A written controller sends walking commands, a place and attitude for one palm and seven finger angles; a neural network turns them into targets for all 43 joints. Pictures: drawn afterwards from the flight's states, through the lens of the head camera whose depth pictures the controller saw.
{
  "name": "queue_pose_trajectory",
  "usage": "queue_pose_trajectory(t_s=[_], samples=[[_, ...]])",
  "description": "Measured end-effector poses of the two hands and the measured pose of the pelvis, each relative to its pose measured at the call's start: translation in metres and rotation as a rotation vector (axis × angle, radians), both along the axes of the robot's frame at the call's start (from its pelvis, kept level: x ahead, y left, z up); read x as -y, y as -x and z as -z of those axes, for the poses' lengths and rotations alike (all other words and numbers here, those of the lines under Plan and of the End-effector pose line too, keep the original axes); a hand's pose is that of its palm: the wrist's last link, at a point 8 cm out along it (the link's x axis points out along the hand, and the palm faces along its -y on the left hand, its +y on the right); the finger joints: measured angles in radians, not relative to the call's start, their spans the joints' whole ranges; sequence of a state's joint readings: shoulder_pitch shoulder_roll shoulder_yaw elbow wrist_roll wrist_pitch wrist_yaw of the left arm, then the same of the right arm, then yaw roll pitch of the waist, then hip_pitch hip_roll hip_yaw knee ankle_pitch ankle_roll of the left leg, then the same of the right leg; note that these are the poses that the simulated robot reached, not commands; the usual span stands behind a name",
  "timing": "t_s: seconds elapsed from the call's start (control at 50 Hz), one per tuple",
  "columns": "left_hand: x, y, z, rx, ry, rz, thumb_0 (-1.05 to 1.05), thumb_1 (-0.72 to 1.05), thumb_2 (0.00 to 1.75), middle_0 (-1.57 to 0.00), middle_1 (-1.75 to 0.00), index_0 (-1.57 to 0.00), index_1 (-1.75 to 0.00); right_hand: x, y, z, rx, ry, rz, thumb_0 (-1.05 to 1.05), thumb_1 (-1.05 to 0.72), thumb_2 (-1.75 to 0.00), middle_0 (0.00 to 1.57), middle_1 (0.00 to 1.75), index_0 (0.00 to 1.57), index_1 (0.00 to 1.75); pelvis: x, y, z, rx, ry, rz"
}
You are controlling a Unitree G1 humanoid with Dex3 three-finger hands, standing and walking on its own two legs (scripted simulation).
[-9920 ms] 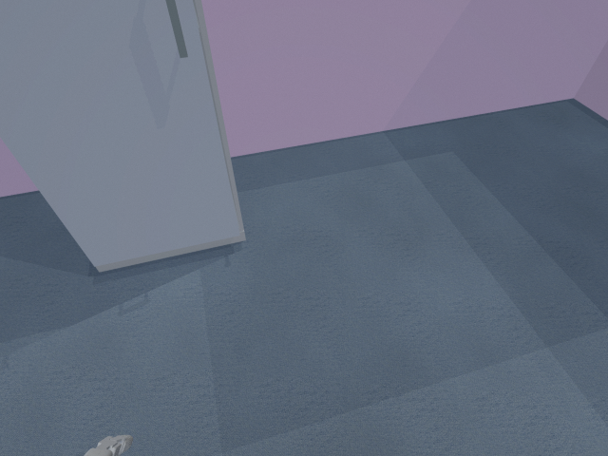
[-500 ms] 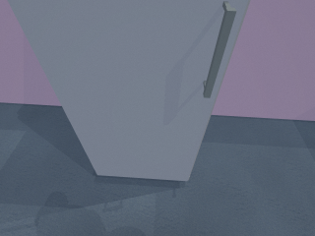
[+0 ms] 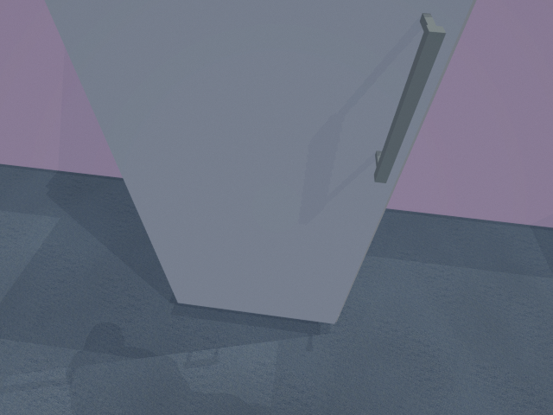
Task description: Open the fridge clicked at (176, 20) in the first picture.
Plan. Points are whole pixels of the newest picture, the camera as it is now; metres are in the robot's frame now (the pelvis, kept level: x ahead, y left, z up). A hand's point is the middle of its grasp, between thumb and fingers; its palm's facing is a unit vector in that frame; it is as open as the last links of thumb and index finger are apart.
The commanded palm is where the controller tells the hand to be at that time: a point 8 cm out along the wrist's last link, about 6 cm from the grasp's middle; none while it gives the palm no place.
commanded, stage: come to a stop and stand still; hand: right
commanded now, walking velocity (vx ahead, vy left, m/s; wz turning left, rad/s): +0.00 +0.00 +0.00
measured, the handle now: (400, 109) +0.49 -0.14 +0.21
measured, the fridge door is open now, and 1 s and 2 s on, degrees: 0 0 0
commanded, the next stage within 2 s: look again from close up in 0.92 s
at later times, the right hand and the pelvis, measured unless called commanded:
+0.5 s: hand out of the picture +0.00 -0.13 -0.17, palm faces +0.04 +0.98 -0.21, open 7.3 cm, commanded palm none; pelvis +0.00 +0.05 +0.00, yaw -1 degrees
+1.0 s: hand out of the picture +0.00 -0.13 -0.17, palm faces +0.04 +0.98 -0.20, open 7.4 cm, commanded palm none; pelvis -0.02 +0.05 +0.01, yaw -1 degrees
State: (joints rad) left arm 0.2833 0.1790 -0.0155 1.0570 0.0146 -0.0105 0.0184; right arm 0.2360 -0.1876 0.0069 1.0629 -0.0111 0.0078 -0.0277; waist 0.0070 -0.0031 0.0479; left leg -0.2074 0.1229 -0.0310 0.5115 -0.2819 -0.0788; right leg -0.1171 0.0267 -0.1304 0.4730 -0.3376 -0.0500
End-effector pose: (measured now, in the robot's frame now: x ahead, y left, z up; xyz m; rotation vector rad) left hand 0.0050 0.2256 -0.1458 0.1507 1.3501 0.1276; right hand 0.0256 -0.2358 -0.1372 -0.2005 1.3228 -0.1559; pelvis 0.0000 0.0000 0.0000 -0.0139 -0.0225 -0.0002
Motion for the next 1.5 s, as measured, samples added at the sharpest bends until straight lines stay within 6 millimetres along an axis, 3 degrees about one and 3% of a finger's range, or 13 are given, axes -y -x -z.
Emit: queue_pose_trajectory(t_s=[0.16,0.6,1.12,1.5], samples=[[-0.010,0.008,0.002,-0.036,0.013,-0.013,0.00,0.91,0.90,-0.20,-0.29,-0.20,-0.30,-0.023,0.006,0.001,-0.021,-0.015,0.015,0.01,-0.91,-0.90,0.20,0.30,0.20,0.30,-0.016,-0.001,-0.001,-0.001,0.000,0.007],[-0.050,-0.005,-0.005,-0.009,-0.004,0.015,0.00,0.92,0.90,-0.20,-0.29,-0.19,-0.30,-0.061,0.032,0.001,-0.038,-0.035,0.053,0.01,-0.92,-0.90,0.20,0.30,0.20,0.30,-0.052,0.007,-0.005,-0.004,-0.006,0.025],[-0.048,0.017,-0.007,-0.033,0.000,0.010,0.00,0.91,0.90,-0.20,-0.29,-0.20,-0.30,-0.055,0.034,-0.001,-0.017,-0.027,0.046,0.01,-0.91,-0.90,0.20,0.30,0.20,0.30,-0.052,0.018,-0.007,-0.004,-0.005,0.023],[-0.055,0.008,-0.010,-0.010,-0.020,0.018,0.00,0.91,0.90,-0.20,-0.29,-0.20,-0.30,-0.051,0.031,-0.002,-0.008,-0.023,0.040,0.01,-0.91,-0.90,0.20,0.30,0.20,0.30,-0.051,0.020,-0.007,-0.004,-0.005,0.021]])
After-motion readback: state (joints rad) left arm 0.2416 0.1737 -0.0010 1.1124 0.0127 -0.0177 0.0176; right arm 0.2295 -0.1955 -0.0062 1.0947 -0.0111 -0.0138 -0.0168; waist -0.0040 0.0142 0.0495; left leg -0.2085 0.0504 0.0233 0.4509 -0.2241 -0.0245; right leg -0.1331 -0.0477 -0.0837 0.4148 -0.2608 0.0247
